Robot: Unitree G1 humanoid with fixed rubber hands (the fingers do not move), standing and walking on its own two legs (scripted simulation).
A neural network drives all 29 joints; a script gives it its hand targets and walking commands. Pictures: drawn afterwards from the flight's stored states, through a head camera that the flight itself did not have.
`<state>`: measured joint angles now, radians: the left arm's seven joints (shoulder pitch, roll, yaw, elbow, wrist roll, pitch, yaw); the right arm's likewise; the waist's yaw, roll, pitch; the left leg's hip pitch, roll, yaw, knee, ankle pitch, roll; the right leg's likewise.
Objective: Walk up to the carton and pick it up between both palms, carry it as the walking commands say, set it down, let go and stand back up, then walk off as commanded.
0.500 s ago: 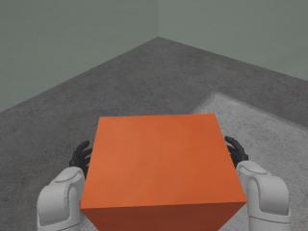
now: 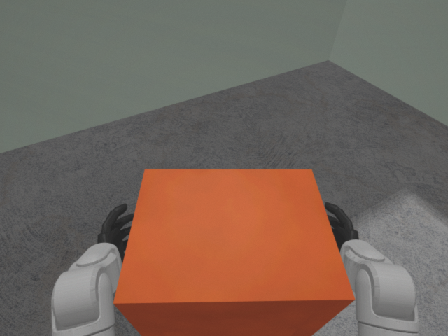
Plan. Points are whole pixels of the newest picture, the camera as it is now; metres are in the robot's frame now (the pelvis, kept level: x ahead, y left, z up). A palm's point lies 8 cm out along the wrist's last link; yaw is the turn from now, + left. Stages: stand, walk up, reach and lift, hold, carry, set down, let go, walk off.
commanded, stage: carry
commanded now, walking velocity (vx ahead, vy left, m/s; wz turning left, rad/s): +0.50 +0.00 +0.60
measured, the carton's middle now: (227, 265) +0.26 +0.00 +0.00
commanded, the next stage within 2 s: none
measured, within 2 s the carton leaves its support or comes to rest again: neither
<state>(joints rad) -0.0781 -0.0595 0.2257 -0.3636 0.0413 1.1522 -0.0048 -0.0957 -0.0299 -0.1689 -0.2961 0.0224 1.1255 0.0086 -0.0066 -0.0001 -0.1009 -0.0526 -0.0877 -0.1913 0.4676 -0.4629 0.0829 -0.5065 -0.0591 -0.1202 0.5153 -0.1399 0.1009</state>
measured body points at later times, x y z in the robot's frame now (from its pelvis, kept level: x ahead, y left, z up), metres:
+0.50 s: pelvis +0.29 +0.08 -0.01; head +0.28 +0.06 +0.44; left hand +0.52 +0.29 +0.06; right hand +0.58 -0.08 +0.06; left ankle +0.39 +0.20 -0.72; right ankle +0.10 -0.12 -0.72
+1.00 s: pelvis +0.43 +0.18 +0.01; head +0.45 +0.16 +0.46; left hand +0.62 +0.44 +0.10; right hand +0.75 +0.08 +0.08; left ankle +0.36 +0.27 -0.66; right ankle +0.51 +0.11 -0.72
